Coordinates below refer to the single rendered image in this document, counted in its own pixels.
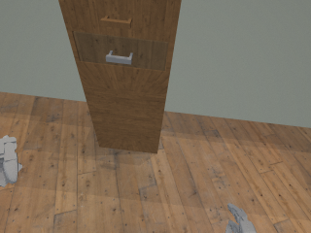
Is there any right robot hand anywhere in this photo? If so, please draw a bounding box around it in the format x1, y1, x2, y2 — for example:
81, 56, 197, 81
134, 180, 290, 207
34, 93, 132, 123
225, 203, 257, 233

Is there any cabinet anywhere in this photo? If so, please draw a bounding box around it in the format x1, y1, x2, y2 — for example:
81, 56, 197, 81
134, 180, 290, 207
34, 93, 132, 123
58, 0, 182, 154

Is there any handle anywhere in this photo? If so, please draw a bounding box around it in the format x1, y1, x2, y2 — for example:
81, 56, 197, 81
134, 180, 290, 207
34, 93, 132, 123
105, 50, 133, 65
100, 17, 131, 30

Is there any drawer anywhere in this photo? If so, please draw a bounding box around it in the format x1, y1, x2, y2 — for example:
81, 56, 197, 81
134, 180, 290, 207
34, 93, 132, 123
73, 31, 169, 71

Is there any left robot hand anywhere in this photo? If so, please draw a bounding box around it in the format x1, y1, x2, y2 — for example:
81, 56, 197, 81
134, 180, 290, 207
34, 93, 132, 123
0, 135, 22, 187

